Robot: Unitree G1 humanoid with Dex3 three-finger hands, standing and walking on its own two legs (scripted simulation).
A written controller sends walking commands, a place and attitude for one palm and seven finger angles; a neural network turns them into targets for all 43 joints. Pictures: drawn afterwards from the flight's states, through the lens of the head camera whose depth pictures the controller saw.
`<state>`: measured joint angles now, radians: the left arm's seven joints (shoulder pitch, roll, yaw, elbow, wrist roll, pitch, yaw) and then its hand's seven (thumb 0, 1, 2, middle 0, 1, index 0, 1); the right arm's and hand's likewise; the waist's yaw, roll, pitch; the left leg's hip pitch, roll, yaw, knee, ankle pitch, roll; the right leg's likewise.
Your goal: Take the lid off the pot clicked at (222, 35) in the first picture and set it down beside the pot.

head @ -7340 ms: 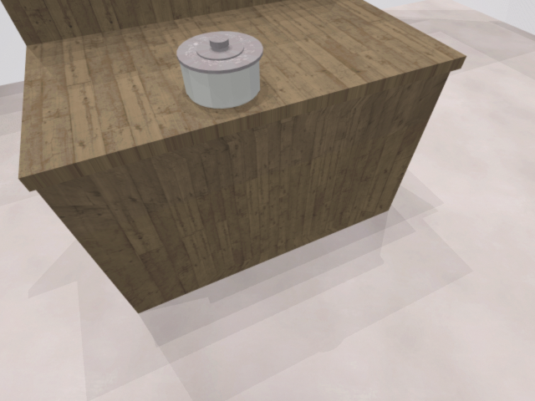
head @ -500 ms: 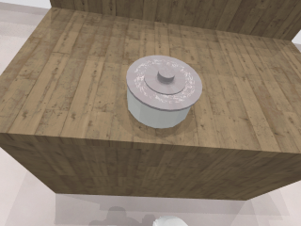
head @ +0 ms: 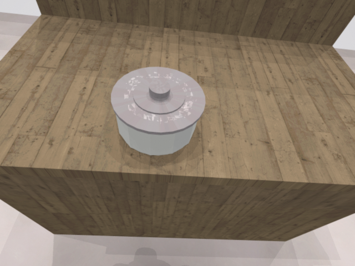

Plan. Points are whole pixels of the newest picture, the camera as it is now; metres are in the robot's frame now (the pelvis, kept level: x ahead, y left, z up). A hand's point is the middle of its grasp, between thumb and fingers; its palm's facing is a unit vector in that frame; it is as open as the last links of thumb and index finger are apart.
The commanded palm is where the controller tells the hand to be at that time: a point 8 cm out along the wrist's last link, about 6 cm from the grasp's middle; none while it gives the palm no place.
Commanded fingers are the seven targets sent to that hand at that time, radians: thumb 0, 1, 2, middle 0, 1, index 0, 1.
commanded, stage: shuffle to correct the standing spot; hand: left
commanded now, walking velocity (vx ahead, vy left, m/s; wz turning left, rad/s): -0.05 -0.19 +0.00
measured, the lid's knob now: (159, 88) +0.44 +0.07 +0.15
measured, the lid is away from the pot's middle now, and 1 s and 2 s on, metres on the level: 0.00 0.00 0.00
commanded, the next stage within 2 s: come to a stop and stand still in 0.12 s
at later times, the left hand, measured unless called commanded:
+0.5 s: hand out of the picture +0.03 +0.11 -0.17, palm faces +0.02 -0.98 -0.18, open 7.3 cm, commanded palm none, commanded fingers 0.00 0.90 0.90 -0.20 -0.30 -0.20 -0.30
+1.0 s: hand out of the picture +0.00 +0.18 -0.15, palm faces -0.01 -0.96 -0.28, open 7.4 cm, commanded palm none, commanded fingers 0.00 0.90 0.90 -0.20 -0.30 -0.20 -0.30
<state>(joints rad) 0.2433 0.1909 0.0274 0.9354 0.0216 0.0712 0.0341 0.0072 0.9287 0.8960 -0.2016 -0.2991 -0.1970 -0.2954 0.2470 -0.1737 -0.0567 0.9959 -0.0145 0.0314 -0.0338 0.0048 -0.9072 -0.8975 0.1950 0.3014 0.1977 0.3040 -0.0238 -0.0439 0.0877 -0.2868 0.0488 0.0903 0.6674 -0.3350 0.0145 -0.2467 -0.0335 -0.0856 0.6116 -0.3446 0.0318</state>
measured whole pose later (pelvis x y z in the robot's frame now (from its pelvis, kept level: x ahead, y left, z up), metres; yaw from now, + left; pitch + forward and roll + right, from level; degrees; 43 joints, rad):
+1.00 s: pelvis -0.03 -0.03 +0.01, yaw -2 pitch -1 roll +0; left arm 0.28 0.21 0.00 0.99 0.02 0.02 0.03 0.01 0.91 0.90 -0.20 -0.30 -0.19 -0.30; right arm 0.26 -0.20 0.00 0.96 -0.02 0.01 0.00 0.01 -0.93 -0.90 0.20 0.30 0.20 0.30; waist 0.01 0.02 0.04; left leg -0.26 0.01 0.11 0.57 -0.29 0.04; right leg -0.27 -0.09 -0.02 0.57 -0.28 0.05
